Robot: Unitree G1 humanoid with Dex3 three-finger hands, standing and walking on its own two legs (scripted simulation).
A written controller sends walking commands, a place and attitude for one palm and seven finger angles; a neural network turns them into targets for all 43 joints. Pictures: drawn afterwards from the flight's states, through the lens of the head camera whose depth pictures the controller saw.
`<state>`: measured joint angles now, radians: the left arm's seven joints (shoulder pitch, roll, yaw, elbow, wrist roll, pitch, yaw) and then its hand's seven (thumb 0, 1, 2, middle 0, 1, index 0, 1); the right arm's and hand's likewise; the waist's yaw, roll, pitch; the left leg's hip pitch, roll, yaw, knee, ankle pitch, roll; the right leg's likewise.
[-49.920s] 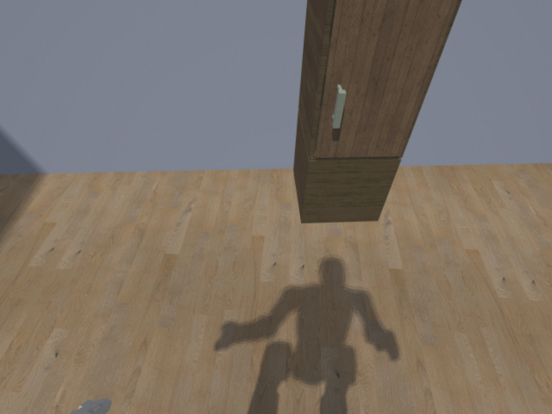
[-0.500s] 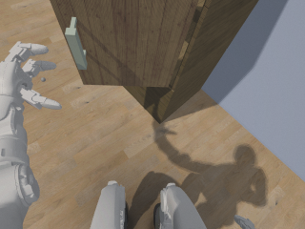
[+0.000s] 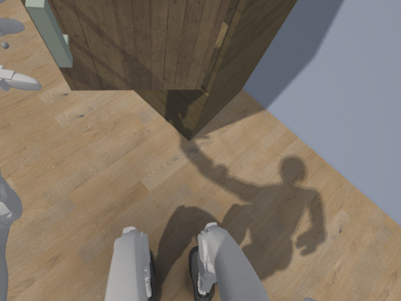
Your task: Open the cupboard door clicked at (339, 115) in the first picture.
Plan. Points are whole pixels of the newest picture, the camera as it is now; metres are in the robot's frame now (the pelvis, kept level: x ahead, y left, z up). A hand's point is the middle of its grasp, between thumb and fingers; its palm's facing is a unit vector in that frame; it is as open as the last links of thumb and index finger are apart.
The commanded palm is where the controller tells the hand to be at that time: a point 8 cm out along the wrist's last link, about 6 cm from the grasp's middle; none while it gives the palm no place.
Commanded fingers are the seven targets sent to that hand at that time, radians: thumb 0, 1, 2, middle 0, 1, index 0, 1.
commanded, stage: move the hooked fingers beside the handle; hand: left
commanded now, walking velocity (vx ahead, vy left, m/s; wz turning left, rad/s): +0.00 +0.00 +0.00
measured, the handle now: (53, 25) +0.58 +0.22 +0.06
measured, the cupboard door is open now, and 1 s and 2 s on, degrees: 49 49 49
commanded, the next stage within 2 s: slide the fingers in behind the handle in 0.72 s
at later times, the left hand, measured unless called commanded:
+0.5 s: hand (6, 54) +0.52 +0.27 +0.06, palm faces +0.03 -1.00 +0.00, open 13.9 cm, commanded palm +0.52 +0.29 +0.06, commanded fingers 0.00 -0.50 0.30 -0.30 -1.20 -0.30 -1.20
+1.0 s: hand (21, 48) +0.53 +0.26 +0.06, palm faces +0.03 -1.00 -0.02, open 14.0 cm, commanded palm +0.52 +0.27 +0.06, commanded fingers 0.00 -0.50 0.30 -0.30 -1.20 -0.30 -1.20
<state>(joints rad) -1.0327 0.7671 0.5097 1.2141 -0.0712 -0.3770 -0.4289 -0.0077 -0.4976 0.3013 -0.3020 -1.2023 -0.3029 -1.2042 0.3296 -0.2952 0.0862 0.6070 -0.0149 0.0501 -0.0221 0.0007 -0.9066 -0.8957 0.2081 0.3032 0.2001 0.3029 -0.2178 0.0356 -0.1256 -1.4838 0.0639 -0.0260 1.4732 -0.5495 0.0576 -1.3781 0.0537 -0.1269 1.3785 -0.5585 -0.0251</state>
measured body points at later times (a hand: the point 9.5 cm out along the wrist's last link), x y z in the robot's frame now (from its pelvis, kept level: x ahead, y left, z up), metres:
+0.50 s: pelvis +0.01 +0.01 +0.02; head +0.19 +0.07 +0.43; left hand +0.51 +0.33 +0.06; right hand +0.05 -0.26 -0.08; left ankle +0.05 +0.09 -0.58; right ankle +0.04 -0.11 -0.58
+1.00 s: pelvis +0.01 +0.00 +0.01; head +0.19 +0.05 +0.42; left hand +0.52 +0.31 +0.06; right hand +0.03 -0.27 -0.09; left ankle +0.05 +0.09 -0.58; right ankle +0.04 -0.11 -0.58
